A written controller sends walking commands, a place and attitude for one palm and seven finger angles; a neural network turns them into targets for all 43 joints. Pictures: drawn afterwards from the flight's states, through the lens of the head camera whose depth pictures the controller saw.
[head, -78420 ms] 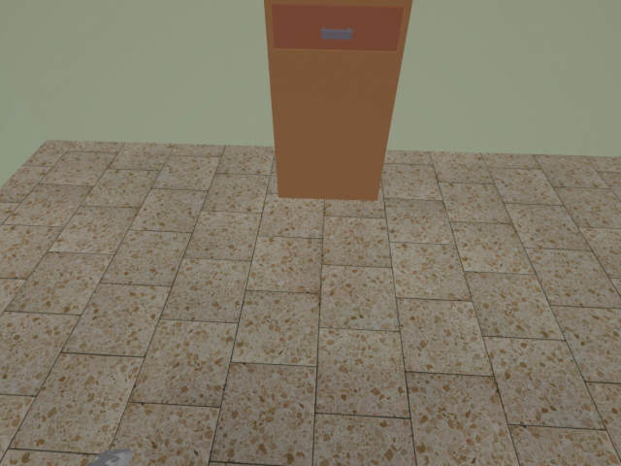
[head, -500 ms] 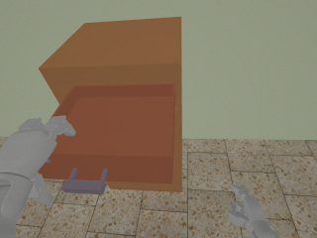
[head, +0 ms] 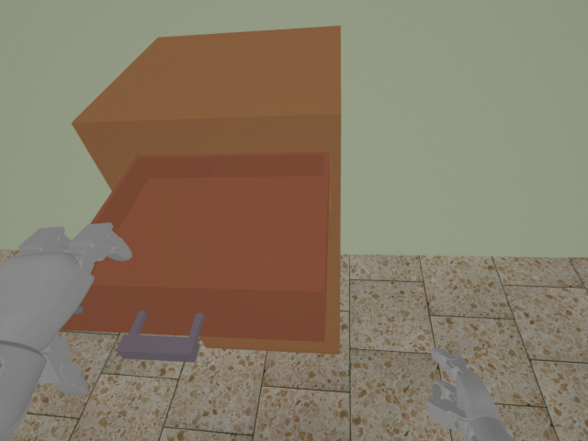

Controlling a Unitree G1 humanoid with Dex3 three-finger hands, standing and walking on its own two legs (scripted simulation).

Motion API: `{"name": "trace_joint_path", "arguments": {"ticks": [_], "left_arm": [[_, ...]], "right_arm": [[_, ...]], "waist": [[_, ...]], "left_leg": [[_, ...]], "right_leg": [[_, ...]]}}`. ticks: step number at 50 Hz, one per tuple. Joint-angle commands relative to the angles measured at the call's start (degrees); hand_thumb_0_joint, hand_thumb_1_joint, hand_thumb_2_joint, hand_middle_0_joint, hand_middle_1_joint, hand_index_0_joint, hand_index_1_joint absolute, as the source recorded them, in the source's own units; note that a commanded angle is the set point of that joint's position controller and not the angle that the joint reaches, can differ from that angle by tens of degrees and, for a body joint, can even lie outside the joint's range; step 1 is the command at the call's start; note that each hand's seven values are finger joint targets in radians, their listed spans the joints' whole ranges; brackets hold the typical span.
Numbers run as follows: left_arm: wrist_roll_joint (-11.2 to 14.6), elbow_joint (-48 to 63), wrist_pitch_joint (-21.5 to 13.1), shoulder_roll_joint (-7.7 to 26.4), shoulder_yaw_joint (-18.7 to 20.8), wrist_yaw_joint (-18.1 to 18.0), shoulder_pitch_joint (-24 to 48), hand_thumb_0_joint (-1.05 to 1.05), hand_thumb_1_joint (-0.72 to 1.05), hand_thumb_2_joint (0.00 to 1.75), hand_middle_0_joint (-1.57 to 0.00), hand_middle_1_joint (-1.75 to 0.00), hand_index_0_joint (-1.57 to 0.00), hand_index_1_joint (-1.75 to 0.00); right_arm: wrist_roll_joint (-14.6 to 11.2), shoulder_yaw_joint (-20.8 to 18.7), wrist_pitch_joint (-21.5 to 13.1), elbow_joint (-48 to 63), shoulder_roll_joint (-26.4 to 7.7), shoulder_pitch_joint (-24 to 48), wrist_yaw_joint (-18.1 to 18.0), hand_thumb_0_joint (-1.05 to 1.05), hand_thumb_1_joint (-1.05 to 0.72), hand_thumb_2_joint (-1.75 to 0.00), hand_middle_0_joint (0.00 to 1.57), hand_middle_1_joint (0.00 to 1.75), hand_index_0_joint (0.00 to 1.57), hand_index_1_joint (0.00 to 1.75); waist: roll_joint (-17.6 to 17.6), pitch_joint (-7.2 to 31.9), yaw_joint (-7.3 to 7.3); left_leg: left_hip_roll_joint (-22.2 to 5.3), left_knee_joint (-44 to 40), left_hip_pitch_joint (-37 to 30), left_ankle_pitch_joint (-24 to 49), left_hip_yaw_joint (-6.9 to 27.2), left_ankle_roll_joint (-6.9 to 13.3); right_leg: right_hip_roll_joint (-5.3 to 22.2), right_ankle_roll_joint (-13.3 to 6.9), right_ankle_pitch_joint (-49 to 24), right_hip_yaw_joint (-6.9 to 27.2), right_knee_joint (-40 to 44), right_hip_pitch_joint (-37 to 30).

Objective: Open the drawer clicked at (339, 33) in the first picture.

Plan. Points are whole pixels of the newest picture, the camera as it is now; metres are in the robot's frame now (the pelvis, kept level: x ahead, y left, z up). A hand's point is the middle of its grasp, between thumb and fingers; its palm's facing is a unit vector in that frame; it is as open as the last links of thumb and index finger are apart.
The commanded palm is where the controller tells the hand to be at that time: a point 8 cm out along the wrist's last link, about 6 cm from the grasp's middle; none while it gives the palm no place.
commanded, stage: draw the hand back to the body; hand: left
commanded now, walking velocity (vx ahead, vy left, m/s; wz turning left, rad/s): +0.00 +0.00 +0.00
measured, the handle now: (164, 333) +0.24 +0.24 +0.02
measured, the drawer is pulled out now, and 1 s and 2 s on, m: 0.30 0.30 0.30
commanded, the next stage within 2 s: step back with the hand held close in 1.08 s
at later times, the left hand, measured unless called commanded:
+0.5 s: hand (113, 268) +0.22 +0.22 +0.20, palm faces +0.39 -0.83 -0.39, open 12.0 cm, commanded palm +0.16 +0.27 +0.22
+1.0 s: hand (109, 295) +0.19 +0.21 +0.19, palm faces +0.43 -0.81 -0.40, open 7.8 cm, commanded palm +0.14 +0.26 +0.21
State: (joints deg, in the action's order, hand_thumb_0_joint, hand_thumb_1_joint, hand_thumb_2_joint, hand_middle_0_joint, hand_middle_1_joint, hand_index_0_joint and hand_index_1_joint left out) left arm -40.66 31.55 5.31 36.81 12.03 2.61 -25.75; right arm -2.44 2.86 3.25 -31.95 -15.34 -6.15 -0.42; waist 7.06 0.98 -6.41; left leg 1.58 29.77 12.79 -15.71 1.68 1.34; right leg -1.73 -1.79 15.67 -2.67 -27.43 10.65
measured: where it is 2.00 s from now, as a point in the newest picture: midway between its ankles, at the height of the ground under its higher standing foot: outside the picture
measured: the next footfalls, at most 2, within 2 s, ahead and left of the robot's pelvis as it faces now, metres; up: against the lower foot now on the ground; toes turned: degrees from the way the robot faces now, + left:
none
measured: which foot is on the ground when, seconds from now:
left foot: down 0.00-1.00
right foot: down 0.00-1.00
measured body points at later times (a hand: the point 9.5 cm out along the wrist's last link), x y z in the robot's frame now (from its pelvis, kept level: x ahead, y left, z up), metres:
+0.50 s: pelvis +0.02 -0.01 +0.00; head +0.01 -0.03 +0.45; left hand +0.19 +0.26 +0.22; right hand +0.20 -0.23 -0.08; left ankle +0.00 +0.10 -0.74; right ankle -0.01 -0.10 -0.74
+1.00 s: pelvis +0.01 -0.02 +0.00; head -0.01 -0.05 +0.45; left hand +0.16 +0.25 +0.22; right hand +0.22 -0.23 -0.08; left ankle +0.00 +0.10 -0.74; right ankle -0.01 -0.10 -0.74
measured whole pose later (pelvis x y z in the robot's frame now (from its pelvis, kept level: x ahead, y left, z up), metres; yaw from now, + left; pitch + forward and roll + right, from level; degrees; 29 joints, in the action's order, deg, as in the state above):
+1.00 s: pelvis +0.01 -0.02 +0.00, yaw +0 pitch -3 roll +0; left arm 4.2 31.2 -6.7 19.3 18.3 -6.1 -30.0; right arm -0.9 0.9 -6.1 -35.7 -11.8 -9.5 -3.7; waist 4.2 0.4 -3.7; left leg 0.2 25.5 7.3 -15.1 2.5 -0.4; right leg -3.1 -3.6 15.3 -3.3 -23.4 5.2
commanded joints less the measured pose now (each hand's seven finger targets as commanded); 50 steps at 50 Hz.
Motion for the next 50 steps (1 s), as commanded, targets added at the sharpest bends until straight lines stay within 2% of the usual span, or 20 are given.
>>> {"name": "trace_joint_path", "arguments": {"ticks": [1,3,4,5,6,7,8,9,10,15,20,26,29,31,38,39,42,44,46,50], "left_arm": [[-0.6,9.5,-0.2,11.6,8.7,-2.2,6.1,0.0,-0.5,0.3,-0.3,-1.2,-0.3,-1.2],[-0.6,10.5,-0.5,12.4,9.3,-2.3,5.5,0.0,-0.5,0.3,-0.3,-1.2,-0.3,-1.2],[-0.4,11.5,-0.5,12.5,9.8,-2.5,5.6,0.0,-0.5,0.3,-0.3,-1.2,-0.3,-1.2],[38.9,11.8,-7.5,-11.8,6.1,-5.0,11.4,0.0,-0.47,0.32,-0.3,-1.18,-0.3,-1.18],[39.4,6.9,-9.9,-5.8,8.9,-7.2,5.6,0.0,-0.43,0.33,-0.29,-1.15,-0.29,-1.15],[39.5,5.8,-10.8,-6.2,9.4,-8.1,3.4,0.0,-0.4,0.34,-0.29,-1.13,-0.29,-1.13],[42.3,12.4,-12.1,-3.9,12.3,-8.9,6.0,0.0,-0.36,0.36,-0.29,-1.11,-0.29,-1.11],[43.2,13.1,-13.1,-0.4,16.1,-10.0,6.9,0.0,-0.32,0.37,-0.29,-1.09,-0.29,-1.09],[43.5,15.8,-14.7,-1.5,15.8,-10.5,7.7,0.0,-0.29,0.39,-0.29,-1.07,-0.29,-1.07],[44.2,13.9,-15.5,-7.3,12.3,-10.8,3.7,0.0,-0.12,0.47,-0.27,-0.95,-0.27,-0.95],[44.6,10.7,-15.6,-8.5,11.7,-9.8,1.8,0.0,0.06,0.54,-0.26,-0.84,-0.26,-0.84],[45.2,13.1,-16.2,-7.1,13.6,-9.3,-1.0,0.0,0.27,0.63,-0.25,-0.7,-0.25,-0.7],[45.1,15.1,-16.3,-6.3,14.4,-9.5,-0.8,0.0,0.37,0.68,-0.24,-0.64,-0.24,-0.64],[45.2,13.5,-16.2,-6.5,14.8,-9.8,-2.3,0.0,0.44,0.7,-0.23,-0.59,-0.23,-0.59],[45.1,11.1,-15.6,-7.6,13.6,-9.6,-1.1,0.0,0.69,0.81,-0.22,-0.43,-0.22,-0.43],[45.1,11.3,-15.5,-7.5,13.6,-9.6,-0.3,0.0,0.73,0.82,-0.21,-0.41,-0.21,-0.41],[45.1,10.3,-15.4,-8.1,12.8,-9.6,-0.6,0.0,0.83,0.87,-0.21,-0.34,-0.21,-0.34],[45.0,12.8,-15.7,-6.7,13.4,-9.7,1.4,0.0,0.9,0.9,-0.2,-0.3,-0.2,-0.3],[45.1,12.1,-15.7,-7.0,13.4,-9.9,0.3,0.0,0.9,0.9,-0.2,-0.3,-0.2,-0.3],[45.1,11.5,-15.7,-7.1,13.5,-9.9,0.6,0.0,0.9,0.9,-0.2,-0.3,-0.2,-0.3]], "right_arm": [[0.0,-1.9,-3.1,11.1,-4.9,9.8,-0.5,0.0,-0.9,-0.9,0.2,0.3,0.2,0.3],[0.1,-2.0,-3.0,11.5,-5.1,9.4,-0.7,0.0,-0.9,-0.9,0.2,0.3,0.2,0.3],[-0.4,-1.7,-3.6,11.8,-5.0,11.7,-0.7,0.0,-0.9,-0.9,0.2,0.3,0.2,0.3],[0.0,-1.8,-8.0,12.5,0.1,4.1,-1.9,0.0,-0.9,-0.9,0.2,0.3,0.2,0.3],[0.7,-1.7,-10.1,10.1,-1.9,3.4,-2.9,0.0,-0.9,-0.9,0.2,0.3,0.2,0.3],[0.9,-1.6,-10.8,9.5,-2.3,3.7,-3.1,0.0,-0.9,-0.9,0.2,0.3,0.2,0.3],[1.0,-1.8,-11.2,9.6,-2.3,3.5,-3.7,0.0,-0.9,-0.9,0.2,0.3,0.2,0.3],[1.3,-1.9,-12.4,8.3,-2.7,4.5,-4.2,0.0,-0.9,-0.9,0.2,0.3,0.2,0.3],[1.7,-1.9,-13.3,8.8,-2.3,3.5,-4.4,0.0,-0.9,-0.9,0.2,0.3,0.2,0.3],[2.0,-1.8,-14.9,6.1,-1.6,2.7,-3.8,0.0,-0.9,-0.9,0.2,0.3,0.2,0.3],[2.0,-2.8,-14.3,5.4,-2.1,2.7,-3.1,0.0,-0.9,-0.9,0.2,0.3,0.2,0.3],[1.6,-3.8,-13.2,6.2,-2.0,3.6,-3.2,0.0,-0.9,-0.9,0.2,0.3,0.2,0.3],[1.6,-3.9,-13.1,6.0,-2.1,3.8,-3.5,0.0,-0.9,-0.9,0.2,0.3,0.2,0.3],[1.5,-4.0,-12.9,5.7,-1.7,3.5,-3.5,0.0,-0.9,-0.9,0.2,0.3,0.2,0.3],[1.3,-4.2,-12.0,5.7,-1.7,3.9,-3.8,0.0,-0.9,-0.9,0.2,0.3,0.2,0.3],[1.4,-4.2,-12.0,5.4,-1.9,4.0,-3.9,0.0,-0.9,-0.9,0.2,0.3,0.2,0.3],[1.4,-4.1,-11.8,5.6,-1.7,3.8,-3.8,0.0,-0.9,-0.9,0.2,0.3,0.2,0.3],[1.5,-3.9,-12.3,5.9,-1.9,4.2,-3.9,0.0,-0.9,-0.9,0.2,0.3,0.2,0.3],[1.6,-3.7,-12.4,6.0,-1.5,4.3,-3.8,0.0,-0.9,-0.9,0.2,0.3,0.2,0.3],[1.6,-3.6,-12.5,5.5,-1.5,4.4,-3.8,0.0,-0.9,-0.9,0.2,0.3,0.2,0.3]], "waist": [[-3.7,6.3,0.25],[-4.5,7.4,0.07],[-2.0,6.8,0.13],[-6.9,2.7,6.32],[-9.2,1.3,4.98],[-6.4,0.5,4.59],[-8.6,3.7,3.7],[-7.2,4.6,3.28],[-6.5,8.0,2.86],[3.7,1.3,3.13],[-1.2,0.6,3.1],[-5.3,5.4,2.77],[-1.6,6.6,2.92],[-4.5,6.2,2.95],[-6.1,3.1,3.47],[-3.6,2.9,3.44],[-5.2,2.6,3.48],[-2.9,3.3,3.28],[-4.8,3.2,3.15],[-3.1,2.2,3.2]], "left_leg": [[-1.9,-3.5,-3.3,11.6,0.4,-0.5],[-1.7,-3.2,-3.7,11.5,0.3,-0.3],[-2.0,-3.0,-3.8,10.9,0.6,-0.5],[-3.4,-3.9,-8.7,7.5,0.2,0.4],[-4.7,-5.3,-8.2,5.6,1.8,0.0],[-4.0,-5.8,-7.2,4.4,1.5,-0.2],[-4.0,-6.5,-7.7,6.8,1.9,-0.3],[-3.8,-6.1,-7.4,7.5,1.4,-0.5],[-3.4,-6.1,-8.0,9.0,0.9,-0.4],[-3.4,-6.6,-6.0,14.5,0.5,-1.5],[-3.7,-6.3,-6.0,17.8,0.3,-1.1],[-3.7,-5.6,-7.9,20.6,-0.4,-0.7],[-3.5,-5.1,-8.8,21.3,-1.0,-0.8],[-3.6,-5.1,-8.6,20.9,-1.0,-0.7],[-3.4,-5.3,-8.3,17.6,-1.2,-0.2],[-3.2,-5.2,-8.3,17.5,-1.3,-0.3],[-3.2,-5.5,-8.5,15.8,-1.0,-0.2],[-3.1,-5.8,-8.6,15.2,-0.8,-0.3],[-3.2,-6.1,-8.3,14.6,-0.6,-0.1],[-2.9,-6.0,-8.2,13.5,-0.7,-0.2]], "right_leg": [[2.2,0.8,-7.4,0.7,4.8,1.2],[2.4,1.1,-7.8,0.9,4.9,0.9],[2.0,0.5,-7.1,1.8,5.2,1.1],[1.3,-0.1,-6.1,-0.7,6.0,1.9],[1.5,0.0,-3.4,-0.2,5.3,2.4],[1.2,-0.3,-3.2,-0.1,5.9,1.9],[2.2,0.0,-4.9,-0.1,6.0,-0.7],[2.3,0.0,-5.9,0.6,5.7,-1.9],[2.7,0.0,-7.6,0.5,5.6,-3.8],[2.9,-0.7,-11.7,0.2,6.2,-2.9],[2.8,-0.4,-15.7,-0.2,6.5,-3.7],[3.4,0.1,-20.2,0.6,6.1,-5.6],[3.6,0.0,-21.4,1.1,6.3,-5.6],[3.6,0.4,-21.4,0.8,6.4,-5.2],[3.7,0.9,-19.5,1.1,7.5,-3.0],[3.7,0.6,-19.2,1.5,7.9,-2.9],[3.6,0.9,-16.4,1.2,8.2,-2.3],[3.8,0.6,-15.4,1.6,8.4,-2.7],[3.8,0.7,-14.9,1.4,8.4,-2.9],[3.7,0.6,-13.4,1.6,9.4,-2.2]]}}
